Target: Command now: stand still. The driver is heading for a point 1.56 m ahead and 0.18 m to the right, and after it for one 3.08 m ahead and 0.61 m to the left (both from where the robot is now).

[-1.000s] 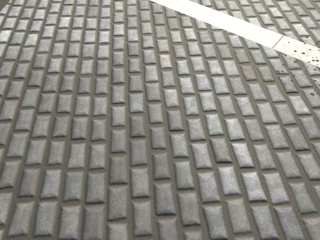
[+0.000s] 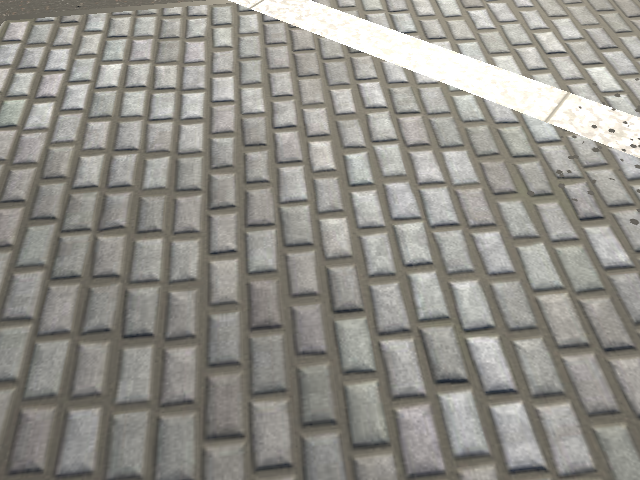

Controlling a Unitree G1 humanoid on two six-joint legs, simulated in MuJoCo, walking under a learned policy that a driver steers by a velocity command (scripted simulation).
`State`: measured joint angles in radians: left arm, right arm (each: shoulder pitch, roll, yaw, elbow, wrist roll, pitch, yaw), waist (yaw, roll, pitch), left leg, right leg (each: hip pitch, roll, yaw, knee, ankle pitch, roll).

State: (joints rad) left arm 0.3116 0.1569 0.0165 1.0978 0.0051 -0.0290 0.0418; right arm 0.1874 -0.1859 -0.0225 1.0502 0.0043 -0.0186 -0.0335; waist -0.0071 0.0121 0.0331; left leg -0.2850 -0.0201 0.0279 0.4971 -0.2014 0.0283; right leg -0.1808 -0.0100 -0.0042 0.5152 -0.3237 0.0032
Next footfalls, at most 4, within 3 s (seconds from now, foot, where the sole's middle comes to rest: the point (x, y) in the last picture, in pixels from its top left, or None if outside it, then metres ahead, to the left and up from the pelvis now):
0.84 left None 0.20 0.17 -0.77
1.34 right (334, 411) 0.65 0.01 -0.77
1.82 left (267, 251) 1.11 0.18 -0.77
2.28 right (321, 148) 1.54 0.03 -0.77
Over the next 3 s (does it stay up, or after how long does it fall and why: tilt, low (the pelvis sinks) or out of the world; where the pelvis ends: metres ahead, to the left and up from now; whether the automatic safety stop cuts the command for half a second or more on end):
stays up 1.84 -0.02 0.00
